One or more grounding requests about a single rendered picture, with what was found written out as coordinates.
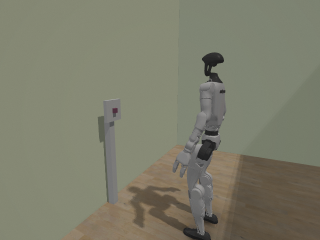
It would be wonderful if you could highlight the robot right forearm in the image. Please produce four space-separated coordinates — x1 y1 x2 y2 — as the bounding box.
216 114 225 133

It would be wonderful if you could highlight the right robot upper arm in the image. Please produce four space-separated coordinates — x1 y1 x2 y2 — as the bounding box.
223 99 227 115

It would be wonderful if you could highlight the robot left forearm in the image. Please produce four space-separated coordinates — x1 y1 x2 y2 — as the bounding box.
184 112 207 153

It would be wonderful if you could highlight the panel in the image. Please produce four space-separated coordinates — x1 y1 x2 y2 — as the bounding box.
103 98 121 205

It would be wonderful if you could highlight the humanoid robot head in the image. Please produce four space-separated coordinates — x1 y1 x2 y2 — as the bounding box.
202 52 224 83

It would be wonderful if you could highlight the robot left hand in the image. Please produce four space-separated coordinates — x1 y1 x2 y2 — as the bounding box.
172 150 191 178

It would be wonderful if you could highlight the left robot upper arm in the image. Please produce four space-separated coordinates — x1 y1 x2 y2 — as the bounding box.
198 82 214 123

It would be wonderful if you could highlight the robot left foot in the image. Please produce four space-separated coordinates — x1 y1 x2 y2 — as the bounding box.
183 227 211 240

